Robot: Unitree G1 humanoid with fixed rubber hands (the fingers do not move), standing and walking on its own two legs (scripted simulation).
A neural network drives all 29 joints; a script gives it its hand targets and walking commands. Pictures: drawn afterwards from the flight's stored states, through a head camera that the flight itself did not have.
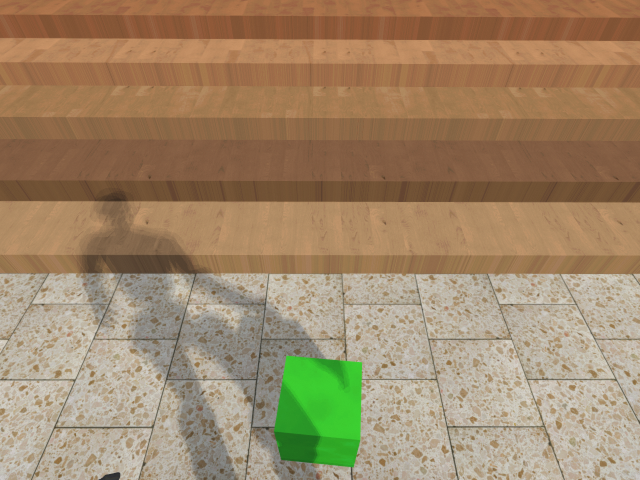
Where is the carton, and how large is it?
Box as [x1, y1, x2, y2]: [274, 356, 361, 466]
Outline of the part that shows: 286,356 274,428 274,433 281,459 353,466 360,434 361,362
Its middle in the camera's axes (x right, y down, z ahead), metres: +0.00 +0.48 +1.10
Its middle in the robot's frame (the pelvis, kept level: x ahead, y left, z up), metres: +0.46 +0.03 -0.66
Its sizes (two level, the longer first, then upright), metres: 0.210 0.200 0.250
